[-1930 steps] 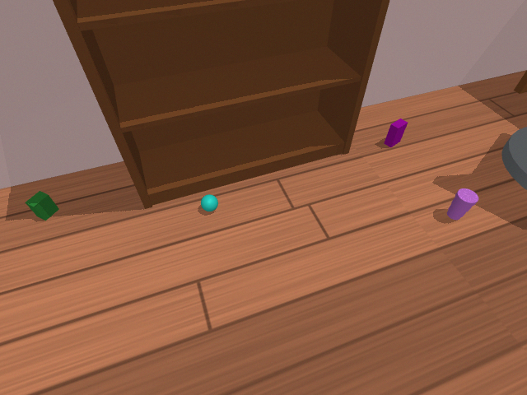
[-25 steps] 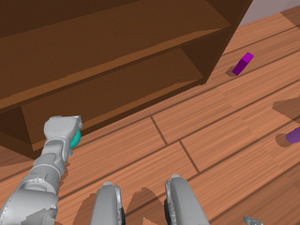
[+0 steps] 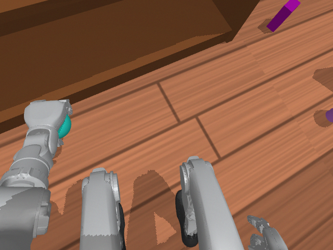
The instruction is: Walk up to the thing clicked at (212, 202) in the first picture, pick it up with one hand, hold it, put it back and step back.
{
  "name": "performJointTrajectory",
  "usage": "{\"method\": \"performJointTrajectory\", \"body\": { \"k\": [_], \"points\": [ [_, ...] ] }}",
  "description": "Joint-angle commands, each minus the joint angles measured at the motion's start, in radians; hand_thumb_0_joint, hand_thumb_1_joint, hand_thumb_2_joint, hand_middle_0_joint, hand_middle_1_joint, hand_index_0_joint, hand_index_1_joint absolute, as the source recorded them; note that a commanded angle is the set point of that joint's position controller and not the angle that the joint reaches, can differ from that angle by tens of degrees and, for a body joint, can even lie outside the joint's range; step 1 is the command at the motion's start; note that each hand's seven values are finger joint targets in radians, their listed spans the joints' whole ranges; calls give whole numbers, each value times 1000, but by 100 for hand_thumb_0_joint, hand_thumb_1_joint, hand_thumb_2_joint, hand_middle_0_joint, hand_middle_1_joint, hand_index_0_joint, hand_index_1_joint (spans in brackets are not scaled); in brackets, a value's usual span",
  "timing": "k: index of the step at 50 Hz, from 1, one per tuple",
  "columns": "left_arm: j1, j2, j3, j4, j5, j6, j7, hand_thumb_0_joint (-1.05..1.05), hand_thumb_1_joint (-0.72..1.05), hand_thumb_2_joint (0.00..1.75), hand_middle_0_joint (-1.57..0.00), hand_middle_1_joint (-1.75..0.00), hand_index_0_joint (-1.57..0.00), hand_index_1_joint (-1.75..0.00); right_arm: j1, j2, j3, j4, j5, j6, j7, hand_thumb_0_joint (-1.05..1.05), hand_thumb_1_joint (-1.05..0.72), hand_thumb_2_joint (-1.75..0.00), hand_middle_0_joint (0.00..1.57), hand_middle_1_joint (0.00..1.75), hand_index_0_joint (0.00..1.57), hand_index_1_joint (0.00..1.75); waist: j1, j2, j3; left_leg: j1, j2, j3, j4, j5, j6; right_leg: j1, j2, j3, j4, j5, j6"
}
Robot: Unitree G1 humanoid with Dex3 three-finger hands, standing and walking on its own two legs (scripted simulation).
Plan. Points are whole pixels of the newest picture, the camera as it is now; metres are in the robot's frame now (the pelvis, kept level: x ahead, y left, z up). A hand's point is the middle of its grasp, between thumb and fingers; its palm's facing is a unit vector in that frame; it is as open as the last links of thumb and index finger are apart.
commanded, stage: crouch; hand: left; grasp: from above
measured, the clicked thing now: (54, 124) +0.44 +0.26 -0.17
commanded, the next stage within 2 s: lower in 0.82 s
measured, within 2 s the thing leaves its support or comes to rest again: neither
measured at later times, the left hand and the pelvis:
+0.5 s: hand (62, 130) +0.44 +0.25 -0.23, palm faces -0.45 -0.05 -0.89, open 10.0 cm; pelvis -0.01 +0.00 -0.07, yaw -2 degrees
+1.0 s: hand (66, 130) +0.45 +0.25 -0.27, palm faces -0.45 -0.04 -0.89, open 10.0 cm; pelvis -0.01 +0.00 -0.11, yaw -2 degrees
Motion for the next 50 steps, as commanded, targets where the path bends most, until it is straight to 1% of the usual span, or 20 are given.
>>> {"method": "performJointTrajectory", "body": {
  "k": [1, 3, 4, 5, 7, 10, 12, 14, 18, 24, 25, 27, 29, 33, 35, 38, 40, 43, 47, 50],
  "points": [
    [-349, 269, 61, -145, -1, 2, 42, 0, 58, 92, -93, -89, -95, -86, 207, -222, -71, -28, -1, -7, 2, 0, -91, -90, 20, 30, 20, 30, -6, 221, -686, 534, -32, 61, -189, 247, 19, 287, 34, -77, -171, 259, -86],
    [-338, 226, 39, -127, -3, 7, 36, 0, 58, 94, -93, -90, -96, -87, 203, -217, -71, -29, -3, -5, 10, 0, -91, -90, 20, 30, 20, 30, -14, 182, -680, 522, -26, 58, -162, 252, 22, 265, 40, -84, -155, 262, -86],
    [-375, 228, 38, -140, -8, 2, 35, 0, 60, 94, -94, -91, -96, -88, 201, -217, -70, -31, -4, -6, 13, 0, -91, -90, 20, 30, 20, 30, -25, 210, -668, 499, -29, 63, -153, 242, 21, 255, 38, -82, -146, 260, -86],
    [-401, 248, 41, -168, -14, -2, 34, 0, 57, 90, -91, -89, -94, -86, 191, -218, -70, -34, -1, -4, 13, 0, -91, -90, 20, 30, 20, 30, -13, 219, -695, 499, -29, 61, -154, 229, 20, 253, 43, -84, -132, 247, -89],
    [-374, 257, 44, -105, -6, 1, 36, 0, 57, 91, -91, -89, -94, -86, 186, -221, -66, -33, -5, -2, 15, 0, -91, -90, 20, 30, 20, 30, -18, 219, -626, 449, -28, 69, -134, 192, 21, 219, 43, -83, -126, 219, -87],
    [-377, 250, 39, -71, -10, -9, 28, 0, 55, 89, -89, -89, -92, -86, 190, -223, -64, -30, -8, -1, 21, 0, -91, -90, 20, 30, 20, 30, -36, 188, -618, 414, -30, 63, -105, 183, 24, 206, 45, -89, -99, 212, -85],
    [-411, 282, 47, -109, -17, -16, 27, 0, 54, 89, -89, -89, -92, -86, 177, -226, -62, -29, -7, -1, 24, 0, -91, -90, 20, 30, 20, 30, -18, 211, -626, 394, -30, 71, -93, 172, 25, 205, 48, -86, -85, 201, -87],
    [-395, 289, 52, -57, -9, -19, 27, 0, 53, 88, -88, -88, -91, -85, 185, -231, -58, -30, -10, 1, 26, 0, -91, -90, 20, 30, 20, 30, -33, 188, -614, 379, -29, 65, -77, 163, 24, 187, 47, -93, -69, 191, -86],
    [-412, 308, 62, -38, -2, -31, 31, 0, 54, 87, -88, -90, -91, -86, 185, -230, -50, -22, -14, 4, 32, 0, -91, -90, 20, 30, 20, 30, -25, 212, -623, 357, -31, 70, -43, 177, 23, 174, 50, -94, -33, 204, -88],
    [-427, 315, 61, 15, 8, -46, 33, 0, 53, 88, -88, -89, -91, -86, 189, -237, -42, -11, -23, 4, 40, 0, -91, -90, 20, 30, 20, 30, -38, 193, -589, 304, -31, 72, -2, 135, 26, 125, 53, -102, -2, 162, -87],
    [-493, 342, 70, -31, 13, -53, 37, 0, 55, 86, -87, -89, -91, -85, 192, -245, -42, -9, -23, 4, 40, 0, -91, -90, 20, 30, 20, 30, -39, 225, -614, 313, -32, 71, 1, 130, 26, 108, 52, -102, 8, 160, -90],
    [-476, 327, 60, 14, 12, -55, 38, 0, 53, 86, -87, -88, -90, -84, 186, -244, -35, -8, -25, 3, 42, 0, -91, -90, 20, 30, 20, 30, -47, 213, -594, 297, -33, 67, 12, 119, 26, 98, 56, -108, 19, 150, -91],
    [-477, 356, 68, 40, 17, -59, 41, 0, 52, 86, -86, -89, -89, -85, 186, -244, -33, -6, -26, 2, 44, 0, -91, -90, 20, 30, 20, 30, -50, 210, -566, 267, -34, 73, 24, 93, 27, 87, 57, -107, 22, 121, -91],
    [-510, 358, 68, 31, 21, -67, 47, 0, 51, 86, -85, -87, -88, -84, 191, -248, -21, 0, -32, 1, 47, 0, -91, -90, 20, 30, 20, 30, -53, 215, -602, 257, -36, 74, 50, 109, 29, 86, 58, -110, 43, 139, -90],
    [-497, 364, 69, 67, 26, -66, 52, 0, 50, 88, -85, -87, -88, -85, 188, -253, -19, 1, -32, -1, 46, 0, -90, -90, 20, 30, 20, 30, -49, 217, -573, 242, -35, 68, 52, 87, 28, 51, 57, -116, 57, 120, -92],
    [-508, 341, 49, 103, 28, -71, 50, 0, 52, 87, -87, -86, -90, -84, 188, -254, -13, 4, -37, -6, 49, 0, -91, -90, 20, 30, 20, 30, -73, 215, -515, 223, -34, 61, 56, 50, 26, 12, 57, -123, 64, 88, -94],
    [-514, 387, 75, 78, 26, -75, 58, 0, 51, 83, -86, -84, -89, -81, 186, -259, -9, 6, -36, -7, 47, 0, -91, -90, 20, 30, 20, 30, -50, 226, -539, 222, -38, 64, 58, 57, 27, 24, 55, -119, 69, 95, -92],
    [-504, 348, 55, 87, 31, -72, 58, 0, 54, 86, -89, -85, -91, -82, 198, -255, -5, 5, -41, -10, 53, 0, -91, -90, 20, 30, 20, 30, -70, 238, -555, 235, -37, 67, 79, 98, 25, 34, 59, -123, 83, 136, -91],
    [-500, 387, 78, 65, 30, -75, 64, 0, 53, 88, -91, -85, -92, -83, 210, -263, -4, 6, -40, -8, 56, 0, -91, -90, 20, 30, 20, 30, -63, 240, -577, 223, -36, 71, 101, 136, 29, 62, 56, -122, 91, 178, -85],
    [-497, 356, 62, 125, 28, -73, 65, 0, 54, 85, -90, -84, -92, -82, 204, -266, 3, 7, -43, -7, 58, 0, -91, -90, 20, 30, 20, 30, -78, 204, -538, 193, -34, 63, 115, 135, 32, 40, 60, -129, 97, 184, -83]
  ]
}}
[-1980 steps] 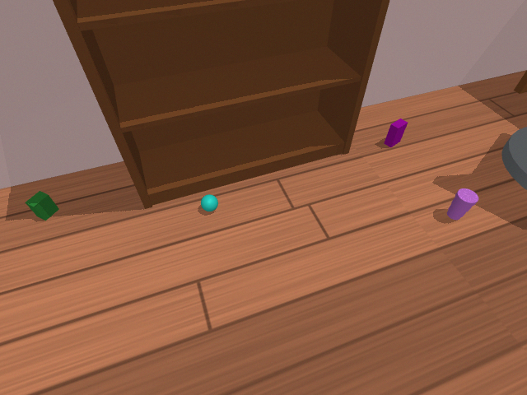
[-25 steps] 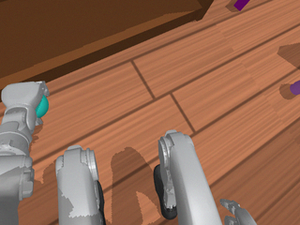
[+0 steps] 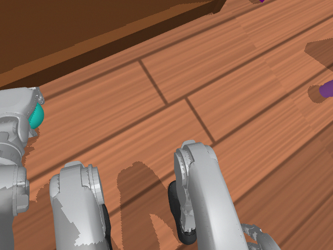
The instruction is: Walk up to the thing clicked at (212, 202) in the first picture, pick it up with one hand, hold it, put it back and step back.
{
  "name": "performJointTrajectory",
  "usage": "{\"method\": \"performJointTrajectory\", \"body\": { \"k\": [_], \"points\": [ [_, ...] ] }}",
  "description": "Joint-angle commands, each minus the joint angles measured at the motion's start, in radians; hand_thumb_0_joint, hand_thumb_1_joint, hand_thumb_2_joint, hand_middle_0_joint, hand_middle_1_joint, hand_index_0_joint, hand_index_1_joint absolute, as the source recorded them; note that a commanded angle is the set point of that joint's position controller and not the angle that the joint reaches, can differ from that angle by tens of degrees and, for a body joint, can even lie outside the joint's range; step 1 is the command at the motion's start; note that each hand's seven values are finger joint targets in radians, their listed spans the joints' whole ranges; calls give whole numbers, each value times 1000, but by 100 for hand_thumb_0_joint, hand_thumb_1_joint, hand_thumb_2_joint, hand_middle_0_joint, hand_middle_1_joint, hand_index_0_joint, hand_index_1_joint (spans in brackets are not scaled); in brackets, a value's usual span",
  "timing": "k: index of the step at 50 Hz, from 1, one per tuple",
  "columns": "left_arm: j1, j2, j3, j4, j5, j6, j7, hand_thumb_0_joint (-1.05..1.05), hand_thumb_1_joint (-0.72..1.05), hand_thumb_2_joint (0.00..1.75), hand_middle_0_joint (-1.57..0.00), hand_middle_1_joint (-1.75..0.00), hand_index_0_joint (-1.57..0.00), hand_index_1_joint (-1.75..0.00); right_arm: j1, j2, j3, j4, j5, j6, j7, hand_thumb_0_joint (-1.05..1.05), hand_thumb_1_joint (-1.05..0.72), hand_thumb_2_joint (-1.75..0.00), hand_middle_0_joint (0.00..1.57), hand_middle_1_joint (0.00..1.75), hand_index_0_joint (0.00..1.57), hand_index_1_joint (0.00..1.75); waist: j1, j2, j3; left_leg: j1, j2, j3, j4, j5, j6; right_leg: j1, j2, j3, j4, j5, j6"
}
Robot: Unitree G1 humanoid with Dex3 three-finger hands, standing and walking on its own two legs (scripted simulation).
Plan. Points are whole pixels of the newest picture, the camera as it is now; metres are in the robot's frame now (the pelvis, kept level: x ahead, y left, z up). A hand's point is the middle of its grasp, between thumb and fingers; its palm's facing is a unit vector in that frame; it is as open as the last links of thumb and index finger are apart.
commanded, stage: lower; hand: left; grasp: from above
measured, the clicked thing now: (24, 114) +0.47 +0.28 -0.18
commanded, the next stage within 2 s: rest in 0.28 s
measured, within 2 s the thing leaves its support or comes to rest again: rests again in 1.36 s
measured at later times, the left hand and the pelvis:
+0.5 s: hand (35, 123) +0.45 +0.27 -0.22, palm faces -0.46 -0.08 -0.88, open 10.0 cm; pelvis +0.01 +0.00 -0.03, yaw -2 degrees
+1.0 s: hand (41, 124) +0.46 +0.27 -0.26, palm faces -0.46 -0.12 -0.88, open 10.0 cm; pelvis +0.01 +0.00 -0.04, yaw -5 degrees
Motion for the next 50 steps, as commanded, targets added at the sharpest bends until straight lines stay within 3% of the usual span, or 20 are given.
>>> {"method": "performJointTrajectory", "body": {
  "k": [1, 4, 8, 10, 16, 20, 22, 24, 26, 28, 30, 32, 33, 34, 35, 40, 41, 44, 45, 50],
  "points": [
    [-337, 210, 8, -100, -12, -8, 42, 0, 53, 85, -91, -83, -92, -81, 193, -237, -63, -14, 3, -4, -6, 0, -91, -90, 20, 30, 20, 30, -21, 223, -642, 458, -24, 119, -223, 142, 49, 335, 34, -117, -237, 187, -85],
    [-324, 238, 20, -71, 0, -18, 49, 0, 55, 86, -91, -84, -93, -82, 186, -243, -54, -14, -3, -6, -4, 0, -91, -90, 20, 30, 20, 30, -12, 231, -621, 451, -24, 116, -212, 129, 48, 311, 34, -122, -218, 170, -87],
    [-338, 245, 25, -63, 16, -35, 67, 0, 60, 88, -95, -86, -97, -84, 191, -249, -43, -18, -17, -16, 7, 0, -91, -90, 20, 30, 20, 30, -40, 254, -606, 464, -22, 109, -190, 134, 44, 296, 33, -136, -193, 179, -87],
    [-348, 291, 54, -90, 26, -44, 87, 0, 59, 87, -95, -84, -97, -82, 189, -260, -39, -19, -22, -20, 9, 0, -91, -90, 20, 30, 20, 30, -30, 290, -617, 476, -22, 108, -192, 143, 40, 293, 32, -140, -184, 184, -88],
    [-337, 303, 67, -101, 35, -35, 125, 0, 58, 88, -94, -86, -96, -84, 177, -266, -30, -18, -38, -28, 21, 0, -91, -90, 20, 30, 20, 30, -27, 342, -648, 499, -22, 104, -183, 150, 35, 281, 39, -149, -161, 194, -91],
    [-338, 277, 49, -36, 31, -26, 136, 0, 56, 90, -92, -83, -94, -81, 176, -271, -26, -11, -50, -39, 32, 0, -90, -90, 20, 30, 20, 30, -60, 311, -578, 450, -21, 99, -159, 113, 39, 256, 42, -155, -158, 173, -87],
    [-297, 314, 79, -34, 33, -21, 143, 0, 56, 89, -91, -83, -93, -81, 178, -278, -24, -12, -51, -38, 31, 0, -90, -89, 20, 30, 20, 30, -31, 326, -629, 477, -19, 95, -155, 153, 37, 270, 41, -156, -143, 204, -87],
    [-329, 269, 45, 10, 30, -22, 141, 0, 54, 86, -89, -82, -92, -80, 176, -271, -14, -4, -59, -45, 43, 0, -90, -89, 20, 30, 20, 30, -79, 300, -573, 446, -17, 90, -138, 147, 39, 259, 46, -163, -137, 208, -83],
    [-326, 289, 55, 23, 19, -27, 143, 0, 54, 87, -90, -84, -92, -81, 178, -274, -4, -8, -65, -52, 48, 0, -90, -90, 20, 30, 20, 30, -80, 275, -554, 405, -17, 90, -117, 140, 47, 280, 46, -159, -139, 211, -77],
    [-307, 385, 122, -20, 30, -39, 153, 0, 56, 87, -90, -83, -93, -81, 190, -294, -6, -12, -72, -54, 50, 0, -90, -89, 20, 30, 20, 30, -57, 286, -599, 407, -19, 91, -117, 170, 46, 330, 45, -161, -137, 232, -74],
    [-286, 323, 86, 6, 32, -40, 153, 0, 57, 88, -92, -82, -94, -80, 177, -282, -2, -8, -73, -55, 55, 0, -90, -90, 20, 30, 20, 30, -61, 304, -615, 444, -15, 87, -116, 192, 39, 316, 52, -166, -123, 251, -77],
    [-321, 314, 75, 41, 34, -45, 160, 0, 60, 87, -92, -86, -95, -83, 162, -289, 7, -21, -82, -62, 64, 0, -90, -89, 20, 30, 20, 30, -92, 308, -577, 438, -13, 77, -105, 175, 38, 283, 52, -179, -109, 242, -79],
    [-295, 375, 124, 58, 40, -45, 170, 0, 60, 88, -92, -86, -95, -83, 183, -303, 2, -3, -88, -62, 65, 0, -90, -90, 20, 30, 20, 30, -86, 318, -566, 429, -15, 80, -99, 183, 39, 298, 52, -179, -108, 251, -77],
    [-305, 359, 102, 41, 40, -51, 170, 0, 60, 89, -93, -85, -95, -82, 170, -296, 8, -16, -90, -64, 69, 0, -90, -90, 20, 30, 20, 30, -80, 322, -570, 418, -15, 78, -101, 171, 38, 302, 55, -177, -107, 239, -79],
    [-295, 405, 140, 56, 49, -54, 178, 0, 60, 90, -94, -84, -96, -82, 171, -310, 8, -8, -97, -63, 70, 0, -90, -90, 20, 30, 20, 30, -79, 319, -553, 410, -14, 78, -92, 161, 39, 289, 53, -183, -106, 229, -81],
    [-275, 366, 121, 34, 50, -59, 194, 0, 64, 92, -97, -85, -98, -83, 156, -310, 16, -22, -106, -74, 83, 0, -90, -90, 20, 30, 20, 30, -86, 351, -563, 433, -14, 71, -94, 167, 35, 294, 57, -192, -95, 238, -78],
    [-282, 393, 129, 47, 53, -59, 196, 0, 64, 90, -96, -86, -98, -83, 156, -312, 14, -14, -106, -73, 86, 0, -90, -90, 20, 30, 20, 30, -89, 350, -558, 423, -11, 68, -89, 156, 36, 288, 60, -191, -96, 233, -79],
    [-287, 372, 110, 52, 50, -62, 200, 0, 63, 90, -96, -85, -98, -83, 154, -314, 18, -14, -113, -82, 95, 0, -90, -90, 20, 30, 20, 30, -99, 362, -544, 425, -9, 64, -84, 166, 33, 289, 61, -195, -90, 242, -78],
    [-283, 410, 138, 32, 51, -63, 209, 0, 63, 92, -96, -84, -98, -82, 157, -323, 19, -8, -116, -81, 95, 0, -90, -90, 20, 30, 20, 30, -90, 367, -574, 444, -9, 61, -84, 186, 33, 302, 61, -201, -89, 259, -76],
    [-290, 385, 110, 79, 51, -63, 222, 0, 64, 89, -97, -83, -98, -81, 135, -321, 29, -13, -121, -90, 106, 0, -90, -90, 20, 30, 20, 30, -104, 362, -516, 412, -7, 56, -80, 144, 33, 273, 67, -202, -87, 226, -79]
  ]
}}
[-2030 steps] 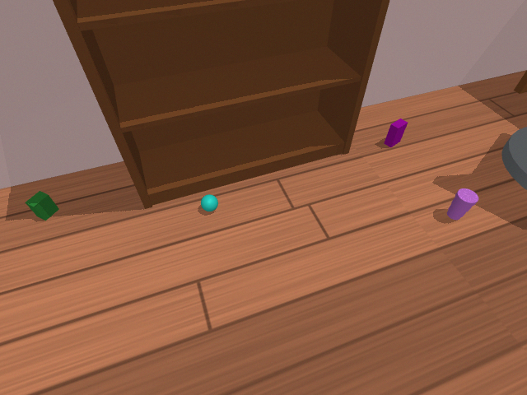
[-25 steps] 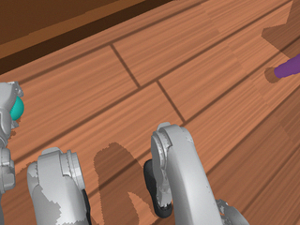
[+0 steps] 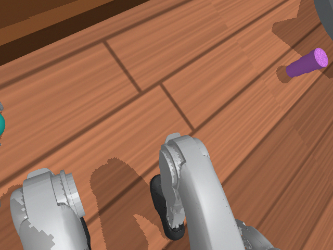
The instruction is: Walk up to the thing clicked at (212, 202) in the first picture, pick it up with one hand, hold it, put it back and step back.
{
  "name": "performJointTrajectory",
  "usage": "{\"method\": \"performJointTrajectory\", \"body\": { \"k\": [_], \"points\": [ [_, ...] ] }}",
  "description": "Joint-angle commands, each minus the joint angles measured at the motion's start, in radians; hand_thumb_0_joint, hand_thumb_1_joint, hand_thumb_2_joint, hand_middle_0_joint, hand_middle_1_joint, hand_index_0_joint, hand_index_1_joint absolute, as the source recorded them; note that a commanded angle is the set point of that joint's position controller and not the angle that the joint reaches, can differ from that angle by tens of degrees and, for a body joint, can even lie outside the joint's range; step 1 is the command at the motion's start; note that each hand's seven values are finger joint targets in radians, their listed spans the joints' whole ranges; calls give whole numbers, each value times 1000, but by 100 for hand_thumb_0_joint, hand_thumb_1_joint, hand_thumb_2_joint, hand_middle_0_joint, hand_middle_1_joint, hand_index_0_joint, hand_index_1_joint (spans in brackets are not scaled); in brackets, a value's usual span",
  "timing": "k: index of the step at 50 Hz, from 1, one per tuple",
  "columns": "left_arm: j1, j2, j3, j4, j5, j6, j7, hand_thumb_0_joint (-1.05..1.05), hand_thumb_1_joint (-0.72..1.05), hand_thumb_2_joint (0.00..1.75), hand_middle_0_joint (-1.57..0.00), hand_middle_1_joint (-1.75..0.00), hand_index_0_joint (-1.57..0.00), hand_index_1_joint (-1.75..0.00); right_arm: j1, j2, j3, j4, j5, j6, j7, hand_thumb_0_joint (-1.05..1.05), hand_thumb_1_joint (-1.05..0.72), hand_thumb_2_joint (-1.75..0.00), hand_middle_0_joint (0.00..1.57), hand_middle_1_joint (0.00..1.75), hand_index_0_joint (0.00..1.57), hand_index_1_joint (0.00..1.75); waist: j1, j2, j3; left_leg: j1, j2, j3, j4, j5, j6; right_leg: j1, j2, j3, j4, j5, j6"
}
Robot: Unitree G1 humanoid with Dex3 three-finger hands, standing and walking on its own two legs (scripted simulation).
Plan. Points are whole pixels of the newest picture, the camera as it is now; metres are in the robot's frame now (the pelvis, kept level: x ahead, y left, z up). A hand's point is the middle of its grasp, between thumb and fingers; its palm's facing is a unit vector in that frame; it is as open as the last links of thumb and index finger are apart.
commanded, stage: rest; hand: left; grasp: from above
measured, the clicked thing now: out of the picture +0.44 +0.31 -0.23
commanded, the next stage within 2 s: open in 0.84 s
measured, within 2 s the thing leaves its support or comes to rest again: rests again in 0.36 s
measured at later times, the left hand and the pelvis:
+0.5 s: hand out of the picture +0.43 +0.30 -0.23, palm faces -0.45 -0.16 -0.88, open 9.9 cm; pelvis +0.00 +0.00 +0.00, yaw -1 degrees
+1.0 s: hand out of the picture +0.43 +0.31 -0.24, palm faces -0.45 -0.16 -0.88, open 9.9 cm; pelvis -0.01 +0.01 +0.00, yaw -3 degrees
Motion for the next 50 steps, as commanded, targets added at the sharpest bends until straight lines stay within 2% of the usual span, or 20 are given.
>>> {"method": "performJointTrajectory", "body": {
  "k": [1, 4, 13, 15, 17, 19, 21, 22, 23, 25, 28, 31, 33, 35, 37, 39, 42, 43, 47, 50],
  "points": [
    [-289, 226, 0, -121, -13, -10, 54, 0, 63, 88, -95, -83, -97, -81, 176, -289, -74, -8, 5, -7, 1, 0, -90, -90, 20, 30, 20, 30, -13, 433, -647, 489, -2, 145, -263, 198, 47, 329, 36, -148, -210, 245, -93],
    [-286, 228, -13, -103, -9, -9, 58, 0, 63, 87, -96, -81, -98, -79, 169, -295, -66, -13, 2, -14, 7, 0, -90, -90, 20, 30, 20, 30, -18, 414, -639, 476, 0, 144, -249, 197, 50, 341, 38, -146, -209, 251, -89],
    [-275, 274, 26, -73, -1, -4, 77, 0, 68, 85, -100, -79, -102, -77, 172, -310, -53, -4, -10, -28, 22, 0, -90, -90, 20, 30, 20, 30, -31, 437, -623, 501, 2, 134, -249, 229, 45, 353, 38, -160, -200, 277, -87],
    [-289, 228, -16, -54, -4, -3, 69, 0, 70, 83, -101, -79, -103, -77, 162, -306, -47, -12, -16, -36, 28, 0, -91, -90, 20, 30, 20, 30, -53, 432, -610, 503, 3, 136, -237, 227, 46, 349, 38, -159, -195, 284, -85],
    [-282, 270, 14, -75, -15, -8, 77, 0, 69, 83, -101, -79, -103, -76, 172, -318, -48, -5, -15, -38, 28, 0, -91, -90, 20, 30, 20, 30, -40, 450, -630, 506, 6, 129, -245, 239, 44, 371, 42, -162, -204, 292, -85],
    [-274, 259, -3, -46, -12, -6, 73, 0, 70, 82, -101, -78, -103, -75, 163, -315, -44, -3, -17, -41, 33, 0, -91, -90, 20, 30, 20, 30, -43, 444, -608, 503, 7, 130, -244, 233, 43, 361, 42, -163, -196, 282, -86],
    [-272, 293, 19, -53, -11, -11, 79, 0, 70, 85, -102, -77, -104, -76, 164, -315, -30, -5, -18, -39, 33, 0, -91, -90, 20, 30, 20, 30, -38, 446, -621, 501, 8, 124, -244, 233, 43, 372, 43, -167, -199, 282, -87],
    [-275, 251, -13, -46, -15, -12, 79, 0, 70, 83, -102, -78, -104, -76, 146, -317, -36, -14, -15, -42, 32, 0, -91, -90, 20, 30, 20, 30, -39, 454, -610, 503, 6, 124, -252, 219, 40, 357, 45, -164, -195, 270, -91],
    [-280, 274, 0, -45, -12, -16, 85, 0, 70, 84, -102, -79, -103, -77, 146, -319, -34, -9, -20, -41, 32, 0, -91, -90, 20, 30, 20, 30, -45, 448, -607, 497, 9, 122, -250, 206, 43, 354, 46, -171, -202, 261, -88],
    [-298, 261, -22, -40, -7, -18, 84, 0, 71, 84, -103, -78, -105, -76, 142, -325, -27, -20, -22, -47, 35, 0, -91, -90, 20, 30, 20, 30, -56, 422, -584, 469, 8, 123, -238, 185, 48, 354, 48, -165, -208, 247, -85],
    [-266, 305, 18, -25, -6, -22, 105, 0, 70, 84, -103, -77, -104, -76, 149, -323, -18, -11, -24, -51, 35, 0, -91, -90, 20, 30, 20, 30, -46, 431, -580, 473, 9, 119, -246, 196, 43, 365, 46, -172, -202, 252, -85],
    [-284, 282, -1, -6, 3, -18, 107, 0, 72, 85, -103, -77, -105, -76, 143, -322, -9, -16, -30, -56, 42, 0, -91, -90, 20, 30, 20, 30, -69, 427, -574, 496, 10, 114, -234, 219, 42, 358, 47, -179, -191, 279, -82],
    [-286, 286, -9, -12, -2, -20, 116, 0, 72, 84, -103, -79, -105, -77, 131, -334, -15, -19, -30, -60, 42, 0, -91, -90, 20, 30, 20, 30, -59, 460, -575, 498, 12, 112, -248, 203, 38, 357, 50, -175, -199, 261, -87],
    [-284, 302, -2, 1, 9, -12, 121, 0, 71, 84, -102, -79, -104, -77, 129, -341, -7, -16, -35, -64, 44, 0, -91, -90, 20, 30, 20, 30, -63, 452, -564, 497, 11, 109, -247, 200, 38, 344, 49, -185, -197, 259, -84],
    [-298, 277, -22, 20, 4, -14, 111, 0, 71, 83, -103, -77, -104, -75, 129, -334, -2, -15, -39, -73, 52, 0, -91, -90, 20, 30, 20, 30, -84, 434, -530, 478, 12, 109, -233, 189, 41, 344, 47, -184, -194, 256, -81],
    [-303, 310, -13, 19, 0, -13, 114, 0, 72, 85, -104, -78, -105, -77, 123, -343, 8, -18, -34, -79, 52, 0, -91, -90, 20, 30, 20, 30, -77, 405, -538, 465, 11, 107, -227, 186, 46, 352, 48, -182, -207, 254, -76],
    [-280, 298, -15, 38, 3, -14, 122, 0, 70, 83, -103, -77, -104, -75, 134, -345, 10, -14, -38, -82, 53, 0, -91, -90, 20, 30, 20, 30, -75, 421, -549, 495, 13, 98, -241, 216, 38, 358, 50, -192, -199, 275, -79],
    [-291, 285, -35, 51, 6, -14, 117, 0, 73, 78, -103, -77, -106, -75, 129, -347, 11, -22, -41, -85, 58, 0, -91, -90, 20, 30, 20, 30, -90, 427, -519, 478, 12, 102, -234, 194, 41, 349, 50, -190, -193, 261, -80],
    [-297, 312, -28, 53, -2, -17, 120, 0, 70, 83, -103, -77, -104, -75, 121, -355, 20, -24, -35, -88, 56, 0, -91, -91, 20, 30, 20, 30, -87, 407, -528, 461, 15, 96, -235, 184, 45, 365, 53, -185, -208, 254, -78],
    [-302, 292, -49, 54, -2, -16, 120, 0, 46, 76, -79, -76, -80, -74, 102, -352, 23, -32, -34, -91, 55, 0, -90, -90, 20, 30, 20, 30, -85, 407, -504, 457, 14, 92, -238, 156, 42, 341, 52, -189, -204, 229, -78]
  ]
}}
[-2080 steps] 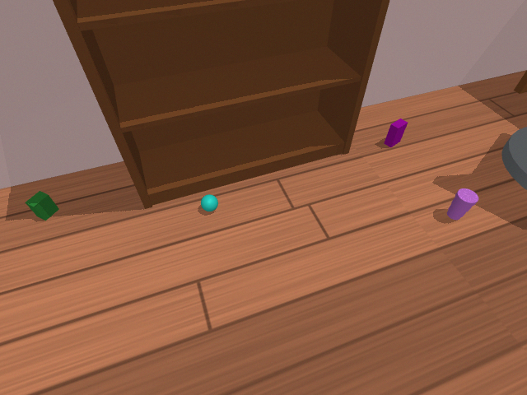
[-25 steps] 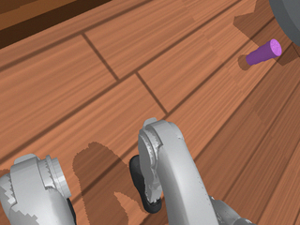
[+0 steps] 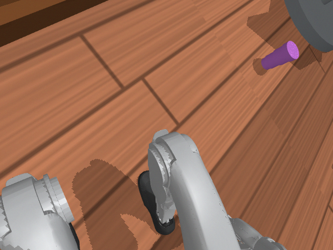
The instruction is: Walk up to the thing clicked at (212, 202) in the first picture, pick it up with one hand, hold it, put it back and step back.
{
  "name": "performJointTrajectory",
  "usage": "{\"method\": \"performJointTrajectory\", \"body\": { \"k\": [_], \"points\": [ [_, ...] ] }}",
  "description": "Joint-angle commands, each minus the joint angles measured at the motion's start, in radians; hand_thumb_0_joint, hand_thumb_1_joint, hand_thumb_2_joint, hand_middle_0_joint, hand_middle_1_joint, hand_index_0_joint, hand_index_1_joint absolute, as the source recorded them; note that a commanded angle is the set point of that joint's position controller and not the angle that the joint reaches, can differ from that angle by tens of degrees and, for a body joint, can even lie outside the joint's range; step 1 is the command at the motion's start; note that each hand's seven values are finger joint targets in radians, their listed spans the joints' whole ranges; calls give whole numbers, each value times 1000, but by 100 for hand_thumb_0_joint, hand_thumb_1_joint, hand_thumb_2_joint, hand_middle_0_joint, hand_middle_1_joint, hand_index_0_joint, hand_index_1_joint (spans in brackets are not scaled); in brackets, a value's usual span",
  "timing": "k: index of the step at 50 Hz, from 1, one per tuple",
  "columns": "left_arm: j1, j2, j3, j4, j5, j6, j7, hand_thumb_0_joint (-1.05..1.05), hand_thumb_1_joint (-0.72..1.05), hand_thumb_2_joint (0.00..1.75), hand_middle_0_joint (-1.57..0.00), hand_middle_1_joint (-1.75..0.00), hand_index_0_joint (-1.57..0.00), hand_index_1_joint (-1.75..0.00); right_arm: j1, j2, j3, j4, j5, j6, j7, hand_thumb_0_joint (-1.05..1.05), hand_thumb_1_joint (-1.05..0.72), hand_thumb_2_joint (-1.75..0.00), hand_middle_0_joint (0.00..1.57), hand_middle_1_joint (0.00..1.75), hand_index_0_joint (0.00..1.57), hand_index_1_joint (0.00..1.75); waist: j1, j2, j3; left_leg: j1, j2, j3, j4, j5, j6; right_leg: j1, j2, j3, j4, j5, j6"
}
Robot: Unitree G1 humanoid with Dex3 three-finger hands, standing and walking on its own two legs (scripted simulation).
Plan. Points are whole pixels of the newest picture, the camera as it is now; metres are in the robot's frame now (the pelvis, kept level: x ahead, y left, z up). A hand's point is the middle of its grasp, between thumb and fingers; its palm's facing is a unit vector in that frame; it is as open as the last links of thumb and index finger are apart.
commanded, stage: open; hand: left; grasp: from above
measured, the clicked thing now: out of the picture +0.43 +0.33 -0.25
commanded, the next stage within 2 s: withdraw in 0.76 s
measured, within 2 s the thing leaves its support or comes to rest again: neither
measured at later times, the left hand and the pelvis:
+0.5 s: hand out of the picture +0.43 +0.32 -0.24, palm faces -0.43 -0.17 -0.89, open 12.9 cm; pelvis +0.00 +0.00 +0.00, yaw -1 degrees
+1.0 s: hand out of the picture +0.43 +0.32 -0.23, palm faces -0.41 -0.17 -0.90, open 13.8 cm; pelvis +0.00 +0.00 +0.00, yaw +0 degrees
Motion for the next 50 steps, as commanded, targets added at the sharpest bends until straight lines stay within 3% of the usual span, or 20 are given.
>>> {"method": "performJointTrajectory", "body": {
  "k": [1, 8, 9, 10, 11, 12, 13, 24, 25, 29, 31, 32, 33, 35, 37, 42, 43, 44, 46, 50],
  "points": [
    [-248, 179, -28, -113, -9, -2, 37, 0, 38, 74, -71, -76, -72, -74, 156, -327, -91, -1, 9, -4, -4, 0, -90, -90, 20, 30, 20, 30, -44, 464, -577, 452, 13, 136, -272, 164, 25, 301, 34, -155, -195, 218, -94],
    [-272, 195, -27, -127, -14, -7, 47, 0, -17, 73, -36, -80, -38, -78, 156, -335, -88, -4, 13, -8, -3, 0, -90, -90, 20, 30, 20, 30, -46, 464, -581, 450, 15, 132, -279, 156, 24, 312, 36, -152, -200, 212, -96],
    [-255, 206, -14, -122, -8, -3, 48, 0, -20, 75, -33, -82, -35, -80, 165, -328, -80, -5, 9, -11, 0, 0, -90, -90, 20, 30, 20, 30, -43, 475, -588, 470, 15, 133, -276, 175, 22, 315, 35, -160, -195, 228, -95],
    [-264, 177, -45, -132, -13, -1, 45, 0, -22, 77, -32, -83, -34, -82, 146, -335, -87, -12, 11, -12, 0, 0, -90, -90, 20, 30, 20, 30, -43, 485, -591, 467, 18, 130, -276, 169, 21, 310, 40, -152, -194, 221, -98],
    [-250, 203, -15, -107, -14, 2, 48, 0, -26, 78, -30, -84, -31, -83, 162, -326, -73, -6, 9, -14, 2, 0, -90, -90, 20, 30, 20, 30, -45, 476, -589, 466, 16, 127, -280, 178, 21, 316, 35, -162, -191, 232, -95],
    [-248, 176, -38, -121, -17, 4, 45, 0, -27, 82, -28, -86, -29, -85, 149, -338, -91, -6, 14, -14, 1, 0, -90, -90, 20, 30, 20, 30, -40, 488, -595, 479, 18, 123, -287, 179, 16, 311, 39, -155, -188, 232, -99],
    [-247, 204, -19, -114, -15, 7, 48, 0, -29, 84, -27, -88, -28, -88, 158, -323, -74, -2, 14, -15, 2, 0, -90, -90, 20, 30, 20, 30, -39, 484, -595, 476, 18, 123, -281, 194, 16, 321, 37, -161, -188, 248, -96],
    [-226, 199, -16, -118, -30, 31, 17, 0, -48, 94, -8, -105, -10, -103, 160, -333, -80, -9, 15, -21, 18, 0, -90, -90, 20, 30, 20, 30, -39, 513, -586, 476, 16, 128, -282, 215, 16, 326, 36, -157, -185, 268, -97],
    [-220, 211, 4, -144, -39, 30, 19, 0, -49, 97, -8, -105, -10, -104, 169, -335, -81, -7, 18, -19, 17, 0, -90, -90, 20, 30, 20, 30, -25, 515, -614, 492, 15, 122, -291, 237, 13, 337, 34, -160, -185, 282, -98],
    [-223, 197, -14, -127, -35, 24, 5, 0, -49, 99, -8, -108, -9, -106, 183, -333, -78, -14, 16, -15, 17, 0, -90, -90, 20, 30, 20, 30, -50, 488, -595, 469, 13, 132, -277, 220, 23, 340, 37, -156, -198, 272, -94],
    [-218, 199, -10, -132, -44, 18, 6, 0, -50, 99, -8, -107, -9, -105, 180, -334, -83, -8, 22, -12, 11, 0, -90, -90, 20, 30, 20, 30, -35, 488, -613, 471, 14, 130, -281, 222, 20, 343, 38, -154, -198, 270, -98],
    [-220, 188, -20, -116, -39, 15, 0, 0, -48, 98, -7, -108, -9, -106, 176, -326, -75, -12, 18, -14, 13, 0, -90, -90, 20, 30, 20, 30, -51, 479, -582, 459, 14, 130, -277, 204, 22, 326, 35, -158, -194, 254, -95],
    [-212, 195, -12, -134, -38, 13, -2, 0, -48, 100, -8, -109, -9, -108, 184, -327, -75, -11, 18, -13, 12, 0, -90, -90, 20, 30, 20, 30, -40, 488, -599, 483, 15, 126, -286, 226, 18, 335, 35, -161, -194, 269, -95],
    [-225, 185, -29, -120, -39, 5, -7, 0, -46, 97, -7, -110, -10, -108, 175, -325, -67, -16, 12, -16, 13, 0, -90, -90, 20, 30, 20, 30, -55, 469, -573, 463, 13, 129, -277, 192, 23, 326, 34, -160, -198, 245, -93],
    [-218, 214, -11, -133, -41, -1, 2, 0, -48, 96, -7, -108, -9, -106, 176, -331, -71, -18, 20, -7, 4, 0, -90, -90, 20, 30, 20, 30, -35, 482, -607, 470, 15, 126, -285, 207, 21, 351, 37, -153, -205, 255, -97],
    [-225, 204, -28, -125, -32, -7, 5, 0, -46, 97, -8, -110, -10, -108, 181, -328, -66, -23, 17, -8, 1, 0, -90, -90, 20, 30, 20, 30, -50, 466, -574, 463, 13, 132, -278, 189, 24, 334, 38, -156, -208, 241, -94],
    [-235, 219, -15, -137, -33, -7, 8, 0, -45, 96, -7, -110, -10, -107, 184, -334, -65, -22, 15, -7, 0, 0, -89, -90, 20, 30, 20, 30, -46, 486, -584, 469, 13, 129, -288, 190, 21, 332, 36, -158, -207, 238, -96],
    [-225, 190, -41, -119, -32, 0, 2, 0, -51, 97, -7, -103, -8, -102, 164, -334, -72, -27, 18, -13, 0, 0, -90, -90, 20, 30, 20, 30, -46, 477, -551, 465, 15, 128, -283, 169, 19, 305, 33, -157, -197, 223, -96],
    [-240, 238, 2, -210, -31, -4, 15, 0, -52, 99, -6, -102, -7, -101, 190, -335, -76, -20, 18, -5, 0, 0, -91, -90, 20, 30, 20, 30, -21, 551, -660, 533, 18, 121, -304, 231, 9, 355, 38, -156, -195, 268, -103],
    [-219, 239, 39, -327, -30, 18, 12, 0, -53, 99, -7, -101, -7, -100, 178, -316, -108, -17, 32, 0, 10, 0, -91, -90, 20, 30, 20, 30, 22, 634, -742, 585, 17, 128, -315, 276, -3, 320, 30, -155, -165, 303, -110]
  ]
}}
